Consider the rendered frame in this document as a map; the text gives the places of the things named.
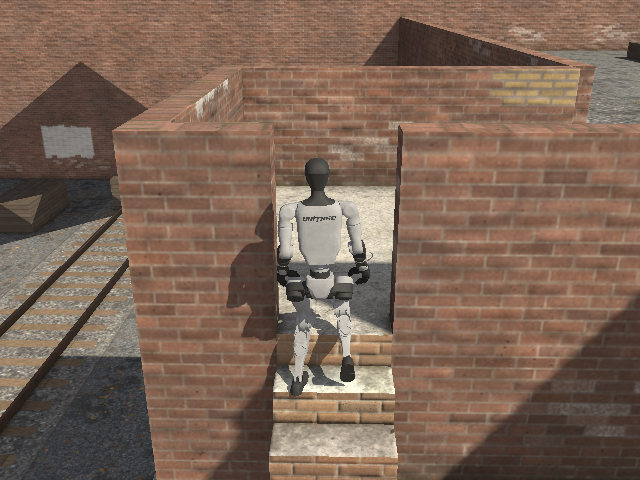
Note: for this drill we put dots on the robot right upper arm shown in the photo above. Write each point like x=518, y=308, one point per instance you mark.
x=350, y=211

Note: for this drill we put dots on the robot torso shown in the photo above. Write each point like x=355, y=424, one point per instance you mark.
x=319, y=237

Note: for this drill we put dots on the left robot forearm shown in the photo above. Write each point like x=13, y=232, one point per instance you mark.
x=282, y=264

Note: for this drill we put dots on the right robot forearm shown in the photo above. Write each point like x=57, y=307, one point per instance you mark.
x=361, y=259

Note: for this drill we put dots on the left robot shin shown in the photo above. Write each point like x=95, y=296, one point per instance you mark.
x=300, y=346

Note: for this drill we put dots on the robot right hand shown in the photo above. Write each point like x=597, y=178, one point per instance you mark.
x=365, y=275

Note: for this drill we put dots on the robot left upper arm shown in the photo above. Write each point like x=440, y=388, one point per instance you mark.
x=285, y=227

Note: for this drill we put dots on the robot left hand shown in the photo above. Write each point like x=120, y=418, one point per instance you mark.
x=290, y=273

